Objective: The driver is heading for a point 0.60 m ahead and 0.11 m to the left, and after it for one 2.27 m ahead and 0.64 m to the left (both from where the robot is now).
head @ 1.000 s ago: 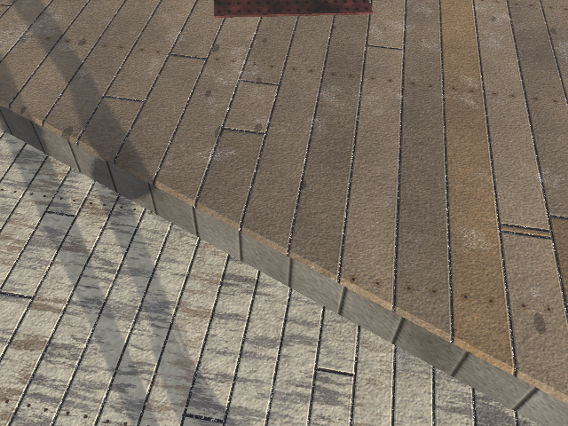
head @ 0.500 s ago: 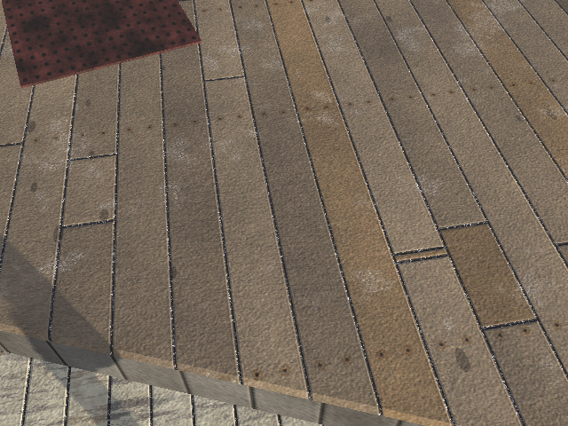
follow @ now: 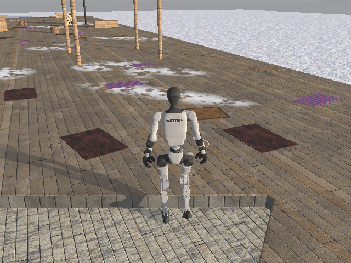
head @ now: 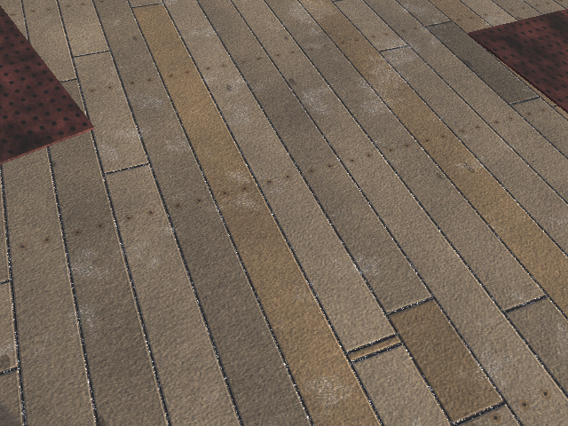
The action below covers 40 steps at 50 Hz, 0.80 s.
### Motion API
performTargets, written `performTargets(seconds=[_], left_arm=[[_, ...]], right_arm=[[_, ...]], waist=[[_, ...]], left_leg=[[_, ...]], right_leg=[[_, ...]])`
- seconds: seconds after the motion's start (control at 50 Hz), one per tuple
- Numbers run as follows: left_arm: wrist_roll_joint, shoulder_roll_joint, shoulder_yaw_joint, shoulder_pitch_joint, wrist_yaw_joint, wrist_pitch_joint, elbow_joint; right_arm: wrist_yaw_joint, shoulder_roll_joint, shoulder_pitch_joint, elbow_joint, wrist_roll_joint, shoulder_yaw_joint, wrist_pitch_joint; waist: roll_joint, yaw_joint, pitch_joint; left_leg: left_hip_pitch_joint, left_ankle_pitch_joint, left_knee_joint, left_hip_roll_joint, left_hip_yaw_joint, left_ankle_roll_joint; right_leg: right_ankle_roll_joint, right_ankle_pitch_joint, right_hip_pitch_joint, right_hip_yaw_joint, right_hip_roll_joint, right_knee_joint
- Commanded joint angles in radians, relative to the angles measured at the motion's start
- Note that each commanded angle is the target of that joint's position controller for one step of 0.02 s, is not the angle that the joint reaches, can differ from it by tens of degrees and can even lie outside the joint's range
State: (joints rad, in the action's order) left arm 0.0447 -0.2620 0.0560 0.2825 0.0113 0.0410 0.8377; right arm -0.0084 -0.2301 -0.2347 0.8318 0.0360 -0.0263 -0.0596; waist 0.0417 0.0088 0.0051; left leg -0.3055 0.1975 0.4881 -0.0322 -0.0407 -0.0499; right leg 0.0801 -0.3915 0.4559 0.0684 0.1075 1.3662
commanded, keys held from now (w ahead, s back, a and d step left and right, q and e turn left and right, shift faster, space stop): w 0.14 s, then w+q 0.64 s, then q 0.22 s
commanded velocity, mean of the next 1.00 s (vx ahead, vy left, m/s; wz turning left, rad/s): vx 0.46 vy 0.00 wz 0.32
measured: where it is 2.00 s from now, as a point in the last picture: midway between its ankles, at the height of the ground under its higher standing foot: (305, 345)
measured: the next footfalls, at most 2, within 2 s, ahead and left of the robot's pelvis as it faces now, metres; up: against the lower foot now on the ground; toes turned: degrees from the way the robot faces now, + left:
right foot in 0.36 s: +0.36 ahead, -0.15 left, +0.15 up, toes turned -3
left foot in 0.92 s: +0.61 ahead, +0.04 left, +0.15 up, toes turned +23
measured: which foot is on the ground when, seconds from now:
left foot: down 0.00-0.40, up 0.42-0.90, down 0.92-1.00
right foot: up 0.00-0.34, down 0.36-0.92, up 0.94-1.00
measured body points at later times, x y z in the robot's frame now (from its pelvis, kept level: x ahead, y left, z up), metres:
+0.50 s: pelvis +0.26 -0.07 +0.07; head +0.27 -0.07 +0.52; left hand +0.42 +0.16 -0.03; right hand +0.31 -0.32 -0.07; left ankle +0.14 +0.07 -0.50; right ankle +0.32 -0.14 -0.59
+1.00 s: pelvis +0.52 -0.02 +0.13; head +0.56 -0.02 +0.57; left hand +0.46 +0.24 +0.00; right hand +0.74 -0.21 +0.01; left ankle +0.58 +0.03 -0.59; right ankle +0.39 -0.17 -0.48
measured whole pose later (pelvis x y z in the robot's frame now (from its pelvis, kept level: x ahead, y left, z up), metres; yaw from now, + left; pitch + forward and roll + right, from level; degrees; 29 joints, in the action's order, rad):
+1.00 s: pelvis +0.52 -0.02 +0.13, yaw +23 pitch +1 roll +1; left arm 0.00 -0.21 0.06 0.33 -0.04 0.05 0.82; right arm 0.01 -0.24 -0.18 0.74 0.02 -0.09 -0.01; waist -0.01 0.01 0.07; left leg -0.42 0.19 0.58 -0.14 -0.10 -0.17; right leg -0.03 -0.46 0.27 -0.09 -0.05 1.26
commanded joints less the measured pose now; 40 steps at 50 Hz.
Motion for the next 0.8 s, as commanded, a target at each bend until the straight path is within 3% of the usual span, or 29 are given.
performTargets(seconds=[0.02,0.08,0.1,0.16,0.22,0.24,0.26,0.28,0.3,0.32,0.34,0.36,0.38,0.4,0.42,0.44,0.46,0.48,0.5,0.52,0.56,0.58,0.6,0.64,0.66,0.68,0.72,0.76,0.8], left_arm=[[0.009,0.003,-0.012,-0.009,0.023,-0.005,-0.094],[0.006,0.043,-0.033,-0.105,0.015,-0.013,-0.169],[0.003,0.095,-0.05,-0.184,-0.005,-0.021,-0.207],[-0.003,0.13,-0.085,-0.378,-0.049,-0.019,-0.355],[0.001,0.148,-0.119,-0.491,-0.03,-0.013,-0.455],[-0.003,0.152,-0.125,-0.521,-0.021,-0.013,-0.481],[0.001,0.137,-0.127,-0.488,-0.006,-0.018,-0.477],[-0.003,0.172,-0.138,-0.496,0.002,-0.025,-0.491],[-0.017,0.176,-0.132,-0.429,0.007,-0.028,-0.454],[-0.036,0.158,-0.119,-0.342,0.005,-0.031,-0.425],[-0.043,0.101,-0.086,-0.188,-0.003,-0.031,-0.364],[-0.045,0.058,-0.061,-0.036,-0.005,-0.023,-0.326],[-0.015,-0.011,-0.029,0.081,-0.011,-0.007,-0.297],[0.006,-0.127,0.013,0.152,-0.013,0.001,-0.261],[-0.019,-0.162,0.029,0.097,-0.014,-0.029,-0.237],[-0.03,-0.113,0.019,-0.039,-0.012,-0.027,-0.232],[-0.032,-0.038,0.002,-0.099,-0.015,-0.018,-0.191],[-0.018,0.032,-0.017,-0.105,-0.013,0.009,-0.141],[-0.005,0.089,-0.027,-0.113,-0.004,0.035,-0.091],[0.001,0.117,-0.029,-0.111,0.003,0.051,-0.051],[-0.011,0.122,-0.025,-0.055,0.014,0.073,0.027],[-0.018,0.09,-0.016,-0.059,0.011,0.074,0.013],[-0.021,0.075,-0.013,-0.05,0.007,0.081,0.024],[-0.025,0.041,-0.006,-0.026,-0.016,0.086,0.019],[-0.029,0.008,-0.001,0.013,-0.021,0.097,0.019],[-0.032,0.0,0.002,0.052,-0.027,0.103,0.027],[-0.032,-0.021,0.01,0.093,-0.041,0.1,0.024],[-0.031,-0.022,0.01,0.131,-0.05,0.09,0.024],[-0.031,-0.054,0.017,0.148,-0.061,0.08,0.023]], right_arm=[[0.003,-0.054,-0.133,0.039,-0.003,-0.014,-0.017],[0.008,-0.068,-0.207,0.099,-0.013,-0.016,-0.037],[0.01,-0.065,-0.272,0.134,-0.006,-0.016,-0.042],[0.011,-0.051,-0.297,0.177,-0.008,-0.001,-0.059],[-0.01,-0.034,-0.326,0.216,-0.027,0.011,-0.048],[-0.027,-0.043,-0.341,0.22,-0.025,0.01,-0.041],[-0.038,-0.062,-0.332,0.196,-0.024,0.003,-0.029],[-0.052,-0.076,-0.339,0.193,-0.032,-0.007,-0.023],[-0.047,-0.077,-0.308,0.164,-0.031,-0.008,-0.022],[-0.035,-0.095,-0.294,0.157,-0.038,-0.009,-0.014],[-0.021,-0.141,-0.31,0.142,-0.032,-0.021,-0.015],[-0.005,-0.208,-0.276,0.131,-0.04,-0.044,-0.02],[0.014,-0.213,-0.225,0.105,-0.046,-0.059,-0.036],[0.042,-0.101,-0.212,0.013,-0.074,-0.05,-0.048],[0.063,-0.034,-0.192,-0.014,-0.01,-0.056,-0.047],[0.055,0.04,-0.215,-0.033,0.011,-0.055,-0.028],[0.04,0.046,-0.131,-0.068,0.012,-0.051,-0.009],[0.022,0.063,-0.09,-0.103,0.01,-0.044,0.002],[0.006,0.074,-0.118,-0.104,0.002,-0.037,0.018],[-0.001,0.088,-0.15,-0.108,-0.008,-0.032,0.036],[-0.009,0.106,-0.145,-0.13,-0.012,-0.018,0.052],[-0.005,0.075,-0.127,-0.136,-0.02,-0.023,0.056],[0.0,0.035,-0.062,-0.155,-0.015,-0.032,0.057],[0.014,-0.011,-0.001,-0.145,-0.017,-0.056,0.059],[0.024,-0.007,0.024,-0.16,-0.015,-0.057,0.057],[0.031,-0.011,0.051,-0.16,-0.016,-0.059,0.054],[0.048,0.013,0.114,-0.156,-0.016,-0.051,0.056],[0.063,0.024,0.188,-0.174,-0.015,-0.041,0.057],[0.069,0.021,0.198,-0.18,-0.018,-0.04,0.06]], waist=[[-0.125,-0.009,0.058],[-0.105,-0.004,0.056],[-0.161,-0.037,0.064],[-0.159,-0.018,0.105],[-0.074,-0.008,0.102],[-0.084,-0.029,0.092],[-0.059,-0.035,0.041],[-0.093,-0.047,0.001],[-0.077,-0.032,-0.056],[-0.162,0.022,-0.143],[-0.186,0.078,-0.249],[-0.233,0.169,-0.329],[-0.196,0.23,-0.395],[0.127,0.209,-0.452],[0.247,0.161,-0.443],[0.13,0.05,-0.281],[0.049,0.021,-0.07],[-0.003,-0.014,0.069],[-0.033,-0.07,0.093],[0.001,-0.104,0.083],[0.05,-0.137,0.088],[0.035,-0.125,0.098],[0.008,-0.111,0.115],[0.008,-0.068,0.061],[0.037,-0.058,0.038],[0.014,-0.039,0.026],[0.009,-0.008,0.002],[0.037,0.021,0.031],[0.069,0.02,0.042]], left_leg=[[0.157,0.278,-0.278,0.249,0.352,-0.149],[0.134,0.217,-0.283,0.253,0.298,-0.169],[0.164,0.146,-0.299,0.294,0.323,-0.223],[0.176,0.181,-0.35,0.309,0.287,-0.187],[0.124,0.206,-0.404,0.221,0.241,-0.138],[0.13,0.119,-0.435,0.213,0.251,-0.158],[0.108,-0.035,-0.492,0.195,0.221,-0.19],[0.098,-0.194,-0.555,0.232,0.215,-0.193],[0.103,-0.399,-0.527,0.214,0.152,-0.179],[0.102,-0.92,-0.442,0.214,0.11,-0.183],[0.212,-1.328,-0.254,0.231,0.097,-0.163],[0.303,-1.495,-0.037,0.256,0.095,-0.136],[0.227,-1.343,0.25,0.23,0.092,-0.101],[-0.102,-0.691,0.628,0.064,0.079,-0.043],[-0.293,-0.023,1.017,-0.049,0.171,-0.032],[-0.398,-0.029,1.239,0.001,0.24,-0.031],[-0.497,-0.042,1.325,0.037,0.143,-0.038],[-0.547,-0.03,1.311,0.062,0.128,-0.058],[-0.524,-0.039,1.284,0.067,0.156,-0.072],[-0.523,-0.031,1.305,0.055,0.168,-0.075],[-0.606,-0.068,1.279,0.054,0.189,-0.073],[-0.581,-0.107,1.118,0.057,0.176,-0.049],[-0.544,-0.137,0.994,0.048,0.15,-0.037],[-0.516,-0.256,0.839,0.026,0.093,-0.025],[-0.504,-0.281,0.752,0.03,0.057,-0.026],[-0.511,-0.288,0.68,0.026,0.022,-0.03],[-0.459,-0.285,0.505,0.031,-0.052,-0.034],[-0.402,-0.251,0.311,0.034,-0.099,-0.042],[-0.312,-0.198,0.178,0.009,-0.134,-0.057]], right_leg=[[-0.001,0.041,0.418,0.016,-0.068,0.276],[-0.011,0.058,0.597,-0.002,-0.082,0.386],[-0.011,-0.035,0.739,-0.058,-0.057,0.661],[0.023,-0.139,0.975,-0.04,-0.122,0.802],[0.016,-0.102,0.922,-0.122,-0.205,0.527],[0.002,-0.087,0.888,-0.141,-0.206,0.439],[-0.017,-0.022,0.714,-0.189,-0.207,0.256],[-0.008,-0.01,0.513,-0.16,-0.215,0.085],[0.005,-0.039,0.318,-0.2,-0.177,-0.026],[0.024,-0.101,0.096,-0.247,-0.098,-0.097],[0.04,-0.101,-0.027,-0.242,-0.046,-0.109],[0.057,-0.095,-0.106,-0.201,-0.032,-0.227],[0.092,-0.154,-0.245,-0.02,-0.118,-0.333],[0.143,-0.374,-0.416,0.516,-0.399,-0.687],[0.15,-0.523,-0.385,0.952,-0.486,-1.047],[0.133,-0.596,-0.226,0.885,-0.538,-1.057],[0.143,-0.55,-0.079,0.721,-0.508,-1.011],[0.108,-0.423,0.06,0.522,-0.478,-0.975],[0.052,-0.262,0.126,0.342,-0.422,-0.962],[0.027,-0.16,0.133,0.243,-0.415,-0.975],[-0.012,-0.002,0.066,0.087,-0.378,-1.013],[-0.02,0.036,0.061,0.007,-0.37,-1.08],[-0.026,0.163,0.057,-0.078,-0.344,-1.111],[-0.034,0.367,-0.083,-0.194,-0.313,-1.149],[-0.024,0.494,-0.155,-0.217,-0.32,-1.147],[-0.026,0.592,-0.247,-0.245,-0.309,-1.143],[-0.02,0.561,-0.361,-0.284,-0.287,-1.171],[-0.019,0.638,-0.449,-0.317,-0.301,-1.188],[-0.028,0.922,-0.529,-0.352,-0.327,-1.131]])
Keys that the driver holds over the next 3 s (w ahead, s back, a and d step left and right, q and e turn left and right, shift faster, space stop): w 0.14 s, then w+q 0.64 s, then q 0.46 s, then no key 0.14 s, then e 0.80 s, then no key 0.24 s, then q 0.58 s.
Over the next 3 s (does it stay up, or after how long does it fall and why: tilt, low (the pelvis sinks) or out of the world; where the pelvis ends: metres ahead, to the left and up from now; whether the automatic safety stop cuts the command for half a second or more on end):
stays up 0.58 -0.05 0.15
